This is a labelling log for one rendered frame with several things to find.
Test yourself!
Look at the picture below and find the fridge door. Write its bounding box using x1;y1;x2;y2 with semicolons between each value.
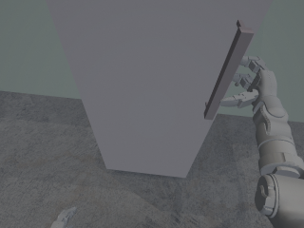
46;0;273;178

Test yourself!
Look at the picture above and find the right robot upper arm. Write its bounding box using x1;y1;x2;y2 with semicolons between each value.
255;173;304;228

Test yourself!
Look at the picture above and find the robot right hand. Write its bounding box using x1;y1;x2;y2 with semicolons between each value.
219;55;277;109

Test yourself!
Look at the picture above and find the robot left hand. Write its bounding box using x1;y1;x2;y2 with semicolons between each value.
49;207;77;228

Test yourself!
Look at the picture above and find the handle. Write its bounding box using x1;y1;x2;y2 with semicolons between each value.
203;19;254;121

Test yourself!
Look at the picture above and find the robot right forearm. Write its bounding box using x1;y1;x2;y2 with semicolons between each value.
252;96;304;180

